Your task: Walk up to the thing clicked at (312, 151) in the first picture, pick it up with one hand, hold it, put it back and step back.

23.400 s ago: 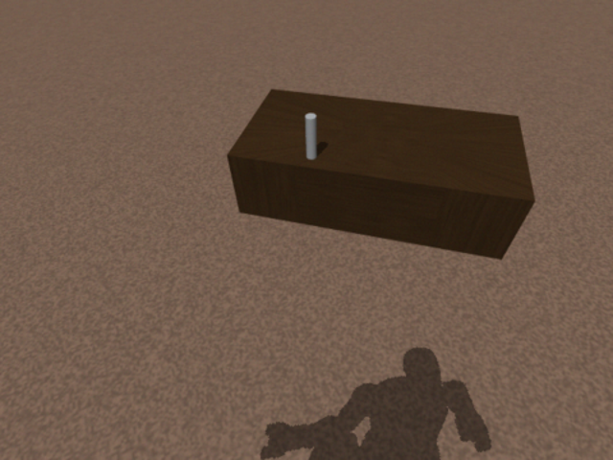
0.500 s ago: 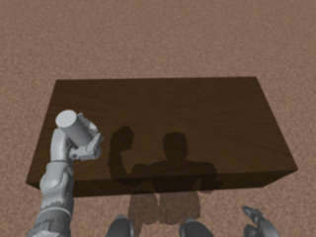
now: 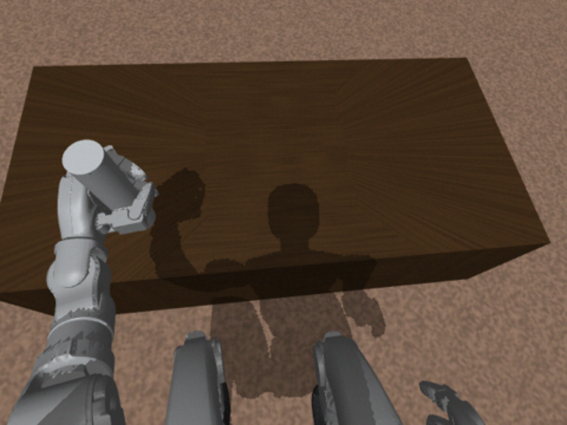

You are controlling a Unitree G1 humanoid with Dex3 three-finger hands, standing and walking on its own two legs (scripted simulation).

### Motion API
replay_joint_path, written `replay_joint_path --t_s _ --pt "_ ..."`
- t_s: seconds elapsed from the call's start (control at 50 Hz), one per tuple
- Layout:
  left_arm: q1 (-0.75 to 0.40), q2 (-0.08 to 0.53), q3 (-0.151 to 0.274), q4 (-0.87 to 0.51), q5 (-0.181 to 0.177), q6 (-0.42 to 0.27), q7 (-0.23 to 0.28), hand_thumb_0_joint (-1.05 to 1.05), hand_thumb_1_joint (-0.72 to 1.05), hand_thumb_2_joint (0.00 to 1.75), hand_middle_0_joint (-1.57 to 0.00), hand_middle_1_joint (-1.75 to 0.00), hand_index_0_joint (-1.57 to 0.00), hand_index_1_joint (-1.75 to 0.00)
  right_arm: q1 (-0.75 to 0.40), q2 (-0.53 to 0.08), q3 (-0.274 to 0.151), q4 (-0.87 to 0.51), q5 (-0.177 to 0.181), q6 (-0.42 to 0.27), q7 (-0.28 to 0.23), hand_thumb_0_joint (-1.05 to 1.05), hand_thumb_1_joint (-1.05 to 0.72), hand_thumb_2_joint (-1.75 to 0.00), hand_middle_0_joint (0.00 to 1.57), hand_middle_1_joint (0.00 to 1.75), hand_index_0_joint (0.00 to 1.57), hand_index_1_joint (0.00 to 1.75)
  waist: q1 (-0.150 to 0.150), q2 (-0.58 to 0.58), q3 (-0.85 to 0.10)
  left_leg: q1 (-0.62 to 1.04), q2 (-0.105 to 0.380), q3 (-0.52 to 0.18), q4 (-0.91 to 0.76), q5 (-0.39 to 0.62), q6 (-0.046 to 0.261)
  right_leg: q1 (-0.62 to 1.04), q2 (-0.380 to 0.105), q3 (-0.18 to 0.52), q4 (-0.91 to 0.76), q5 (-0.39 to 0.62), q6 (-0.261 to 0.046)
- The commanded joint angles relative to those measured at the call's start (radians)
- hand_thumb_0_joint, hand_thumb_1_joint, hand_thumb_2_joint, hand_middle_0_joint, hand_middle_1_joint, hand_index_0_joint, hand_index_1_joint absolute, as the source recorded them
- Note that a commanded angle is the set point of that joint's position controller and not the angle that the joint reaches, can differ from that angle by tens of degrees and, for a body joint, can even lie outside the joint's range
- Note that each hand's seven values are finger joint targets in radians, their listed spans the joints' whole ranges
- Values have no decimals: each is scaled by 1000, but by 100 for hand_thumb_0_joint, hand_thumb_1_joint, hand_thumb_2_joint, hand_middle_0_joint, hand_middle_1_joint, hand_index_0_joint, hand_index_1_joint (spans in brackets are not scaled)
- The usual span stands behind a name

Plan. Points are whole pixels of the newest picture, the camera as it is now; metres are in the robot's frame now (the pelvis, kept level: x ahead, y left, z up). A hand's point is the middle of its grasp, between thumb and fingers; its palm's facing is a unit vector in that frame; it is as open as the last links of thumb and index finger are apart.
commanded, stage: crouch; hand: left
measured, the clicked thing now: (117, 193) +0.43 +0.20 +0.01
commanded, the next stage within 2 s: lower in 0.36 s
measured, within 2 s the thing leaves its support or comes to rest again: rests again in 1.56 s
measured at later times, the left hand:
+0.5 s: hand (144, 204) +0.45 +0.19 -0.05, palm faces +0.03 -1.00 -0.02, open 5.2 cm
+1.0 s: hand (158, 223) +0.45 +0.19 -0.13, palm faces +0.03 -1.00 -0.04, open 5.2 cm
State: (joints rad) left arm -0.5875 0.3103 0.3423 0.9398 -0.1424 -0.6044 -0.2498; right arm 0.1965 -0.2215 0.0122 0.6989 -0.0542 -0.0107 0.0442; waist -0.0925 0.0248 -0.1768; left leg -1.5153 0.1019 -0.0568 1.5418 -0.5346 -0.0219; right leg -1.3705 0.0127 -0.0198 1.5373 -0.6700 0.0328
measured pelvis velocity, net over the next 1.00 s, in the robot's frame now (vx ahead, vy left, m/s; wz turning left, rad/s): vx -0.03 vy -0.01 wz -0.05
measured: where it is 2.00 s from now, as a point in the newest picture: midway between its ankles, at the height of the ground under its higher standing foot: outside the picture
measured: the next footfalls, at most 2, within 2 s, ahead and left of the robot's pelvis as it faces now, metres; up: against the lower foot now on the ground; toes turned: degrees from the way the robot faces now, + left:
none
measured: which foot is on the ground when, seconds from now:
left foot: down 0.00-1.00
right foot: down 0.00-1.00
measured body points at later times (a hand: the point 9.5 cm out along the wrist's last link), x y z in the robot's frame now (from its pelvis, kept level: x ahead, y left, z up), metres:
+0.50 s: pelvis -0.02 -0.01 -0.05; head +0.16 +0.03 +0.36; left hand +0.44 +0.24 -0.05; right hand +0.09 -0.26 -0.18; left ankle +0.08 +0.14 -0.55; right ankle +0.03 -0.14 -0.55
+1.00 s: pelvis -0.03 -0.01 -0.12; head +0.17 +0.03 +0.28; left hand +0.44 +0.24 -0.13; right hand +0.08 -0.26 -0.25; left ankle +0.08 +0.14 -0.55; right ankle +0.03 -0.14 -0.55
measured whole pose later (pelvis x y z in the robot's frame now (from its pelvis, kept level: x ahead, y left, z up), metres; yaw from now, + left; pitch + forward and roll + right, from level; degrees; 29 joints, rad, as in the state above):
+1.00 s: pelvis -0.03 -0.01 -0.12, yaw -3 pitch +34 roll -5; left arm -0.72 0.40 0.38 0.94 -0.09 -0.55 -0.21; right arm 0.13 -0.24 0.03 0.69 -0.08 0.03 0.05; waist -0.10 0.00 -0.16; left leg -1.96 0.11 -0.11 1.94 -0.58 -0.03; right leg -1.80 0.04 -0.03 1.96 -0.75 0.03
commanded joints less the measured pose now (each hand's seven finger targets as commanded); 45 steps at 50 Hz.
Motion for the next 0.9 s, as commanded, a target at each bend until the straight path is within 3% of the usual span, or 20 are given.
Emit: replay_joint_path --t_s 0.0,0.08,0.14,0.16,0.24,0.28,0.36,0.4,0.42,0.48,0.52,0.54,0.56,0.58,0.62,0.7,0.8,0.88 --pt "-381 205 25 -228 -8 -78 11 0 64 128 -139 -143 -141 -142 94 -186 -68 -70 1 -24 -12 0 -90 -90 20 30 20 30 -4 113 -577 534 -30 -32 -116 223 34 44 25 -43 -151 285 -68" --pt "-407 199 22 -215 -6 -64 14 0 62 128 -140 -143 -141 -142 89 -185 -65 -70 0 -17 -11 0 -90 -90 20 30 20 30 -16 102 -569 483 -30 -30 -87 195 37 9 28 -41 -136 266 -68" --pt "-403 236 36 -209 7 -51 20 0 61 127 -138 -141 -139 -140 83 -189 -65 -74 -2 -9 -11 0 -90 -90 20 30 20 30 4 125 -568 467 -29 -30 -81 156 33 -14 30 -39 -124 228 -71" --pt "-417 221 19 -200 11 -47 19 0 61 127 -138 -141 -139 -140 82 -188 -65 -74 -3 -8 -12 0 -90 -90 20 30 20 30 -12 130 -556 439 -31 -26 -70 137 33 -23 29 -35 -122 218 -71" --pt "-427 237 37 -219 -2 -38 19 0 60 127 -137 -140 -137 -139 80 -191 -61 -79 -1 -5 -11 0 -90 -90 20 30 20 30 -4 117 -602 429 -31 -25 -30 181 39 -23 31 -36 -94 256 -68" --pt "-442 234 31 -230 0 -36 20 0 58 127 -136 -140 -137 -139 91 -192 -61 -72 -2 -3 -12 0 -90 -90 20 30 20 30 -17 97 -624 417 -30 -23 4 234 46 -18 31 -35 -81 310 -62" --pt "-450 260 44 -223 8 -31 27 0 58 127 -136 -139 -137 -139 77 -187 -57 -76 -3 1 -13 0 -90 -90 20 30 20 30 -1 113 -584 362 -30 -19 5 151 41 -54 35 -30 -68 232 -68" --pt "-458 248 35 -226 8 -29 28 0 58 129 -136 -141 -137 -140 76 -192 -59 -80 -3 3 -14 0 -90 -90 20 30 20 30 -14 113 -580 352 -27 -26 7 116 39 -82 33 -33 -59 203 -70" --pt "-465 268 45 -243 4 -31 29 0 58 128 -136 -140 -137 -140 70 -187 -55 -81 -3 4 -16 0 -90 -90 20 30 20 30 1 121 -581 336 -29 -20 9 105 37 -67 33 -24 -62 193 -69" --pt "-457 263 32 -213 12 -20 27 0 59 129 -141 -145 -142 -144 80 -190 -55 -80 -3 5 -19 0 -90 -90 20 30 20 30 -16 97 -602 312 -29 -18 44 143 44 -64 35 -26 -43 231 -65" --pt "-415 257 45 -150 14 -13 29 0 56 127 -140 -143 -140 -142 77 -189 -53 -81 -2 6 -20 0 -90 -90 20 30 20 30 -19 58 -540 239 -31 -17 58 96 46 -90 37 -24 -41 191 -63" --pt "-422 256 52 -150 11 -17 29 0 56 128 -140 -143 -140 -143 81 -191 -54 -76 -3 6 -21 0 -90 -90 20 30 20 30 -19 54 -542 212 -32 -16 79 99 49 -105 36 -24 -23 195 -63" --pt "-418 283 68 -168 10 -25 29 0 57 128 -139 -143 -140 -142 74 -189 -50 -77 -4 6 -20 0 -90 -90 20 30 20 30 -2 67 -549 210 -32 -14 81 93 46 -104 36 -20 -15 184 -65" --pt "-430 258 45 -169 14 -29 22 0 60 128 -139 -143 -140 -142 74 -189 -52 -80 -9 5 -18 0 -90 -90 20 30 20 30 -16 74 -573 225 -31 -17 103 115 48 -125 35 -25 6 205 -65" --pt "-441 281 61 -193 16 -38 20 0 62 129 -141 -144 -142 -143 75 -192 -53 -83 -9 4 -17 0 -90 -90 20 30 20 30 -4 92 -603 239 -30 -17 115 131 47 -145 39 -31 28 215 -67" --pt "-480 280 47 -221 27 -51 21 0 63 131 -142 -146 -143 -145 77 -198 -53 -74 -17 5 -11 0 -90 -90 20 30 20 30 -9 148 -622 254 -23 -32 137 131 38 -210 39 -49 91 209 -74" --pt "-493 295 58 -242 28 -49 34 0 59 132 -140 -145 -140 -145 81 -208 -53 -66 -21 12 -8 0 -91 -91 20 30 20 30 -1 166 -669 269 -17 -34 172 155 35 -234 42 -57 133 218 -74" --pt "-494 297 53 -227 31 -39 40 0 56 132 -140 -144 -140 -144 71 -206 -52 -64 -21 19 -12 0 -91 -91 20 30 20 30 -10 145 -632 199 -19 -22 201 101 38 -254 44 -55 139 181 -71"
